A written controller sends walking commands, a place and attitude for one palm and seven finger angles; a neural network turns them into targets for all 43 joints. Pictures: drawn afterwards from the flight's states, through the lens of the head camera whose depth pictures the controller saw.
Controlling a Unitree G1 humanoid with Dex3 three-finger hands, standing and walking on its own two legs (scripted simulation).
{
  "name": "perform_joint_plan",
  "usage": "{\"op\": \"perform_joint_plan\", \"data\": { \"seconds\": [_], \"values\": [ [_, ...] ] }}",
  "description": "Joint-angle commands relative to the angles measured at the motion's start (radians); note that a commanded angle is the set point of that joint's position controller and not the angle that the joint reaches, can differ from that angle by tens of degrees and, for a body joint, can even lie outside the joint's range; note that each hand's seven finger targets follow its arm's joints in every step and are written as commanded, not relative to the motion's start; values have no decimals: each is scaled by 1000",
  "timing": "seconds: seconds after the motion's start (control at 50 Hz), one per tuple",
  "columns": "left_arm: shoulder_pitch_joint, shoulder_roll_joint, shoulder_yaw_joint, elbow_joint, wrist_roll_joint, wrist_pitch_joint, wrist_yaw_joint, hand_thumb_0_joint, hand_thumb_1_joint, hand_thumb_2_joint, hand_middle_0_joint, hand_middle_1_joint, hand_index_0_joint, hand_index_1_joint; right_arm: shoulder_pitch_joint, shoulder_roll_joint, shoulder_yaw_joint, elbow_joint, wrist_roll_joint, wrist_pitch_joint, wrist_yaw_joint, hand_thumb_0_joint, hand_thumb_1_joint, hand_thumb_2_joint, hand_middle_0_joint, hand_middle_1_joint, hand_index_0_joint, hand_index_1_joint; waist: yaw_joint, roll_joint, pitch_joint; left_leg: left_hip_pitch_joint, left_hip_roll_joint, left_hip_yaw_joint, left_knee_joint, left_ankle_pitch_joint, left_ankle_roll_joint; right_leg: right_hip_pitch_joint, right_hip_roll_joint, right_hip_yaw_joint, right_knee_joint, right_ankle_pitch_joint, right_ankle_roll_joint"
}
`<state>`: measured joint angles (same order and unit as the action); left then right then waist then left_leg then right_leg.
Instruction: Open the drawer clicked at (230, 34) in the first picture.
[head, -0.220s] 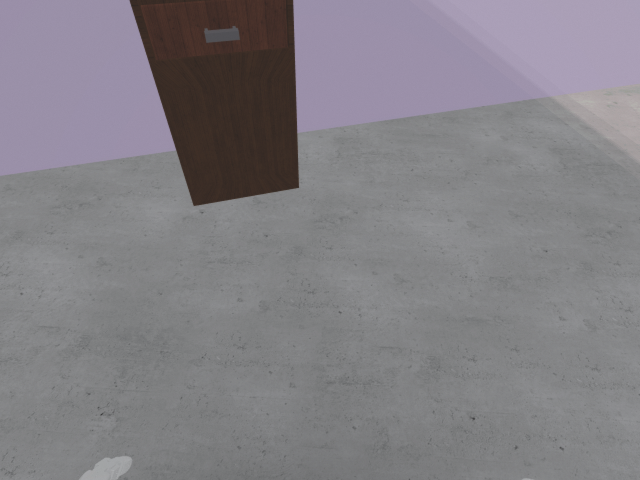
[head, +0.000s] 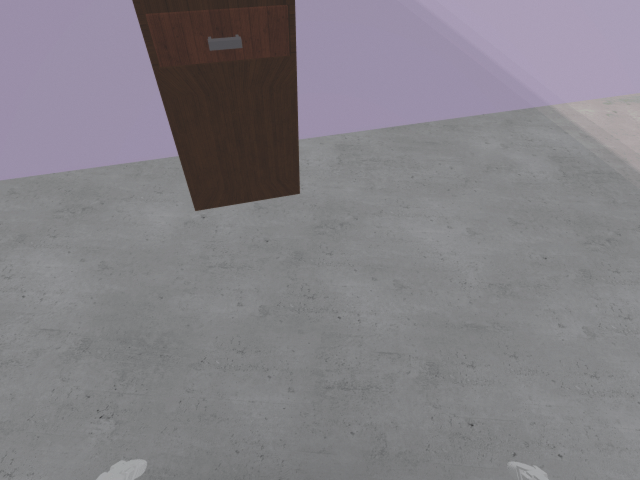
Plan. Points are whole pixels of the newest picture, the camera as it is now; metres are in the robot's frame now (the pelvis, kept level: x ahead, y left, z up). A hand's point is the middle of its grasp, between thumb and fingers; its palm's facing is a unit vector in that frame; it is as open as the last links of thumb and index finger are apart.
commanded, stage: stand and wait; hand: left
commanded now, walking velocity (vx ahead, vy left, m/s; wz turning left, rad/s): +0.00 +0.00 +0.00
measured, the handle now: (224, 40) +1.38 +0.41 -0.03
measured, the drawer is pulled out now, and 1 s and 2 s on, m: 0.00 0.00 0.00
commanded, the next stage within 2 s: look at it before walking up in 0.68 s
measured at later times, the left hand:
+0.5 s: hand out of the picture +0.07 +0.24 -0.15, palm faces -0.03 -0.94 -0.34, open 7.4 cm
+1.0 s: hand out of the picture +0.06 +0.23 -0.15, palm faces -0.04 -0.94 -0.33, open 7.4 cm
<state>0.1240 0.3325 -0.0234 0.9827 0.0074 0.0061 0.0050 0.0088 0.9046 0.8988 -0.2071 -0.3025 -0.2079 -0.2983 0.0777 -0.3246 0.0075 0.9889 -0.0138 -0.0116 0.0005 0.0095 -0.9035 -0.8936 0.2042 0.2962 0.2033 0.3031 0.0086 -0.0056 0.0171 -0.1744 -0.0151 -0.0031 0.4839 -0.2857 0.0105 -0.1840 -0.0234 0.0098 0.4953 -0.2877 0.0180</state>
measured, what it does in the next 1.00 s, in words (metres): stands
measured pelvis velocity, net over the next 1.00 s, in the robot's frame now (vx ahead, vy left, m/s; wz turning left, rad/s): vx -0.02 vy -0.01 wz -0.01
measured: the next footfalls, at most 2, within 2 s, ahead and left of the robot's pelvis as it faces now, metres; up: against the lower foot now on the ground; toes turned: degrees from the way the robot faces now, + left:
none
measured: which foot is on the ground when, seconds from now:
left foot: down 0.00-1.00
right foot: down 0.00-1.00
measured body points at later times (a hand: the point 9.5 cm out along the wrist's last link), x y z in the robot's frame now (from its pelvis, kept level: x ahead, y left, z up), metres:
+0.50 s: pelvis -0.01 -0.01 +0.01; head -0.01 -0.01 +0.46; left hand +0.07 +0.28 -0.12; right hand +0.07 -0.31 -0.13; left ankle -0.02 +0.11 -0.74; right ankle -0.01 -0.13 -0.74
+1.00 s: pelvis -0.02 -0.01 +0.01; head -0.01 -0.01 +0.46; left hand +0.07 +0.28 -0.13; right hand +0.06 -0.31 -0.13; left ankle -0.02 +0.11 -0.74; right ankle -0.01 -0.13 -0.74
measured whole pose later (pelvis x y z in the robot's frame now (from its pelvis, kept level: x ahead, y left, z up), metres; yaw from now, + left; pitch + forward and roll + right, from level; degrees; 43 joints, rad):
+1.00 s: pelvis -0.02 -0.01 +0.01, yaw -1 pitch -2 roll +0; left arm 0.13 0.34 -0.02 1.08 0.01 0.00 0.00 0.01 0.90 0.90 -0.21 -0.30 -0.21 -0.30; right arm 0.11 -0.34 0.00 1.12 -0.01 -0.01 0.00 0.01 -0.90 -0.89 0.20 0.30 0.20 0.30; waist 0.00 -0.01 0.04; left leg -0.14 0.01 0.00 0.38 -0.21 -0.01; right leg -0.15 0.00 0.01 0.40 -0.21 0.00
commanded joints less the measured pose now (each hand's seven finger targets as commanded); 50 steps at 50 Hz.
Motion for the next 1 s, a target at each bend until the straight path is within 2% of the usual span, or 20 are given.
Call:
{"op": "perform_joint_plan", "data": {
  "seconds": [0.0, 0.32, 0.52, 0.7, 0.8, 0.98],
  "values": [
    [-46, 210, 59, -56, 4, -24, 11, 0, 900, 900, -200, -300, -200, -300, -42, -211, -52, -54, -2, -20, -15, 0, -900, -900, 200, 300, 200, 300, -11, 0, -76, 27, 118, -82, -90, 266, 34, 24, -91, 73, -79, 246, -49],
    [-36, 214, 58, 1, 0, -29, 8, 0, 900, 900, -200, -300, -200, -300, -29, -216, -45, 15, 4, -20, -15, 0, -900, -900, 200, 300, 200, 300, -7, 1, -80, 43, 126, -84, -124, 232, 24, 54, -99, 90, -128, 241, -52],
    [-45, 218, 56, 24, 1, -29, 7, 0, 900, 900, -200, -300, -200, -300, -16, -219, -41, 47, 4, -18, -13, 0, -900, -900, 200, 300, 200, 300, -7, -7, -35, 22, 126, -90, -156, 170, 20, 34, -97, 105, -163, 166, -52],
    [-45, 217, 57, 29, 3, -30, 6, 0, 900, 900, -200, -300, -200, -300, -10, -215, -42, 58, 4, -19, -11, 0, -900, -900, 200, 300, 200, 300, -7, -16, -29, 21, 127, -89, -165, 147, 18, 18, -97, 113, -181, 120, -50],
    [-39, 215, 56, 31, 2, -32, 7, 0, 900, 900, -200, -300, -200, -300, -10, -216, -41, 60, 5, -22, -12, 0, -900, -900, 200, 300, 200, 300, -7, -5, -62, 44, 132, -90, -158, 196, 18, 39, -99, 105, -169, 188, -50],
    [-37, 215, 55, 37, 4, -31, 6, 0, 900, 900, -200, -300, -200, -300, -11, -217, -41, 61, 6, -20, -12, 0, -900, -900, 200, 300, 200, 300, -8, -6, -40, 40, 134, -90, -166, 184, 18, 27, -97, 106, -178, 177, -49]
  ]
}}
